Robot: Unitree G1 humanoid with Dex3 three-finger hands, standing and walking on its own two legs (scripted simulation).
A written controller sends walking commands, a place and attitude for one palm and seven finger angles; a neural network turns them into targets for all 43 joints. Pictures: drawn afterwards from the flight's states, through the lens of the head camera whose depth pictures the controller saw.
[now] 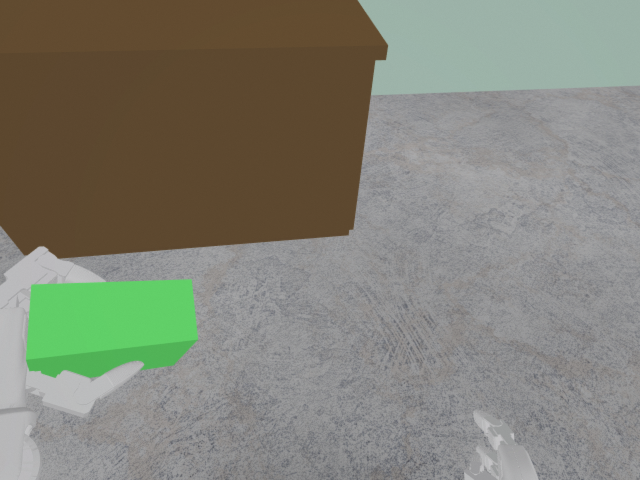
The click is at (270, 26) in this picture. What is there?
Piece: table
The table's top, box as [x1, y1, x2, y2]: [0, 0, 387, 69]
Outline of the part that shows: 0,0 0,69 385,59 387,44 357,0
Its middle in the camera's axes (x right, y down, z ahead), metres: -0.52 -0.73 +1.25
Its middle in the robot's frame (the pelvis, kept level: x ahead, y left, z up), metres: +1.40 +0.61 +0.06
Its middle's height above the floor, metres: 0.83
